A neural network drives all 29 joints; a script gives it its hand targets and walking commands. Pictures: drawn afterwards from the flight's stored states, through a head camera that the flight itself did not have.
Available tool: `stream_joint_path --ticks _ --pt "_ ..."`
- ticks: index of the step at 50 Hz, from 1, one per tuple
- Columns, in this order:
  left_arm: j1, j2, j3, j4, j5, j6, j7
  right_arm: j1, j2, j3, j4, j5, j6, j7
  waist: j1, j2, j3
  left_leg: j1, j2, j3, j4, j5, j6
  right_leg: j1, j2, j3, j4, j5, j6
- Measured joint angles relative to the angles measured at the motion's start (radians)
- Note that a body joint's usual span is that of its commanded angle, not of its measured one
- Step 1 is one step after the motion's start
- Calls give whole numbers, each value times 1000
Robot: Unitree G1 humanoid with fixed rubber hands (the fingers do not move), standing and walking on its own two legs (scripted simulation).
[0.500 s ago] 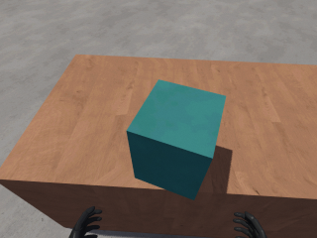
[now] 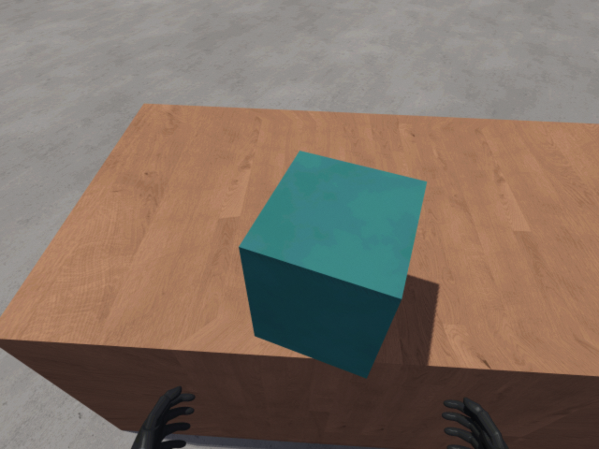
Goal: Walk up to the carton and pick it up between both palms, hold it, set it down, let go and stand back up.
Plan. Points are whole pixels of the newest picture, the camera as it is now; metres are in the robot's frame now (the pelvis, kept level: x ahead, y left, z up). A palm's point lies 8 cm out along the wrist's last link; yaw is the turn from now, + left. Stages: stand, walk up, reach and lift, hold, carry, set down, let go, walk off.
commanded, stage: let go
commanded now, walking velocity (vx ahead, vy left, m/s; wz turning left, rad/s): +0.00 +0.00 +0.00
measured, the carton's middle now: (333, 265) +0.40 +0.00 +0.00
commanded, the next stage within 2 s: stand in 0.06 s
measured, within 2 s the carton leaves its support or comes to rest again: neither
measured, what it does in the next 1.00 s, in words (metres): stands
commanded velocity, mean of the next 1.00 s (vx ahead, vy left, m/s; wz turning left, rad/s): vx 0.00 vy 0.00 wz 0.00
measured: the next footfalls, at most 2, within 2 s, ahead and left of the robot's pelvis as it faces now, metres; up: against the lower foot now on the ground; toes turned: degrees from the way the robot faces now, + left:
none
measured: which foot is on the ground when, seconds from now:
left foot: down 0.00-1.00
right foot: down 0.00-1.00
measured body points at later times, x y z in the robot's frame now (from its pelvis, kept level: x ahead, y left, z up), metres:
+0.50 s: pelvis +0.01 -0.03 -0.01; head +0.02 -0.04 +0.44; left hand +0.17 +0.23 -0.07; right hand +0.18 -0.29 -0.10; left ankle -0.01 +0.08 -0.74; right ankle -0.01 -0.15 -0.74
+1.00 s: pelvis +0.02 -0.03 -0.01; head +0.01 -0.04 +0.44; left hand +0.18 +0.23 -0.07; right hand +0.18 -0.29 -0.10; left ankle -0.01 +0.08 -0.74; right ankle -0.01 -0.15 -0.74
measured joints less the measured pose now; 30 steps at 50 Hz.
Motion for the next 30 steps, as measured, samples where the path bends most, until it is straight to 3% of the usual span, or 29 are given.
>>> stream_joint_path --ticks 5,13,30 --pt "-1 0 0 3 0 -5 0 -2 0 0 1 0 -2 0 0 0 0 0 0 0 0 0 0 -1 0 0 2 0 0" --pt "0 75 5 56 2 -98 -12 -2 -53 0 1 -15 121 -65 -2 0 -24 -5 -18 0 0 -1 -3 -49 -15 0 99 -54 -1" --pt "4 85 5 72 6 -164 -28 -2 -113 -1 1 -16 150 -64 -15 -1 -41 -5 -18 0 0 -16 -22 -82 -12 0 169 -110 -28"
